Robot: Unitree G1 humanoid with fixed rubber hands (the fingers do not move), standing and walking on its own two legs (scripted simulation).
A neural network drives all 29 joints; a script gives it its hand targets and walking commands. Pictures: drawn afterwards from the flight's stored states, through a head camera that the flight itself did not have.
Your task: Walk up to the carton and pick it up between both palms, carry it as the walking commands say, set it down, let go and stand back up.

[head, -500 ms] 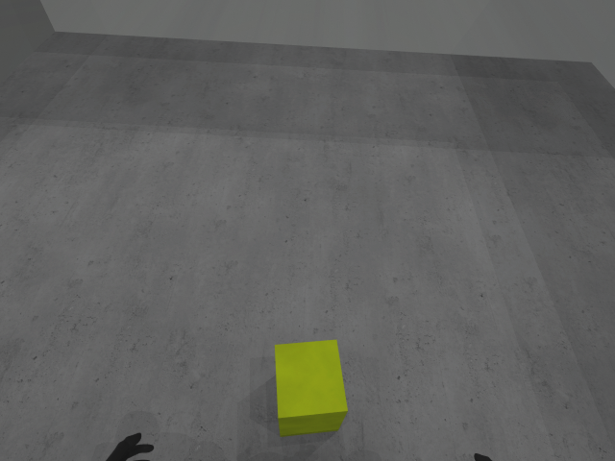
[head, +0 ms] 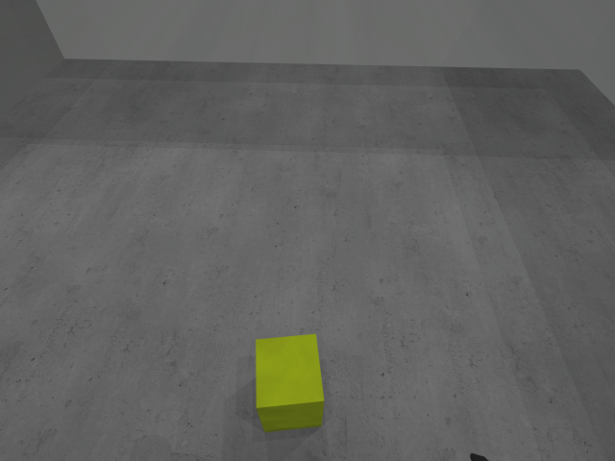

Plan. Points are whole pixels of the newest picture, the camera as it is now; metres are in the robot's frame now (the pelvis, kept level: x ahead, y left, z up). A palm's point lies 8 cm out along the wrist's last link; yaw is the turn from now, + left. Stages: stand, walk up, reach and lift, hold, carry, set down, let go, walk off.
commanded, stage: walk up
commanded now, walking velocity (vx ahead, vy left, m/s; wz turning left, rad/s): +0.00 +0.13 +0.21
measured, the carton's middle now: (289, 384) +0.44 +0.05 -0.65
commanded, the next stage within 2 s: stand in 1.80 s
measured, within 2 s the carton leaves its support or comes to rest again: neither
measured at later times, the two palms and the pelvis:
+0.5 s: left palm out of the picture -0.01 +0.30 -0.14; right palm out of the picture +0.12 -0.18 -0.10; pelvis -0.01 +0.06 +0.00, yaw +7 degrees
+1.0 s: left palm out of the picture +0.01 +0.27 -0.10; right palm out of the picture +0.08 -0.23 -0.13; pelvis +0.01 +0.01 +0.01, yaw +3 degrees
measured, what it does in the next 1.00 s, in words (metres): steps on the spot: left foot, then right foot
